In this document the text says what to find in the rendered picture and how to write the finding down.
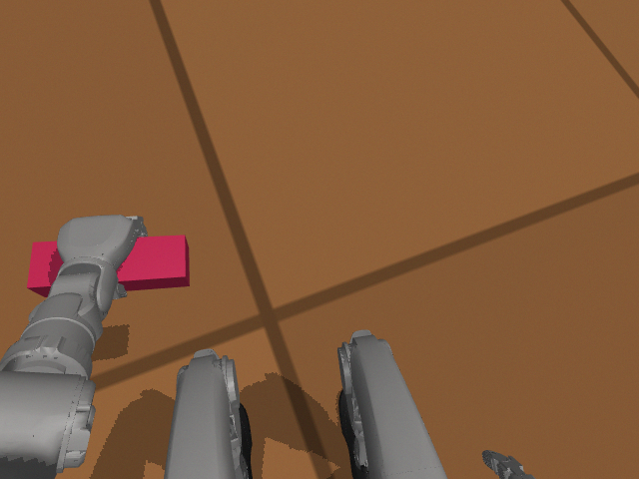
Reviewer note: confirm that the carton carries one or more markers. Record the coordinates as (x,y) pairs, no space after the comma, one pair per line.
(154,262)

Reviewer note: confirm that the left robot hand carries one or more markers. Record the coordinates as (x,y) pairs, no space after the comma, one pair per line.
(110,238)

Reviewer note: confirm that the right robot foot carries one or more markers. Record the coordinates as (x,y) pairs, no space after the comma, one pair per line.
(357,471)

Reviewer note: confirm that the right robot hand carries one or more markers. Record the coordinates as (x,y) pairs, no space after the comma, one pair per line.
(504,467)

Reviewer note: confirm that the left robot arm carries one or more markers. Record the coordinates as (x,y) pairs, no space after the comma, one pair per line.
(46,395)

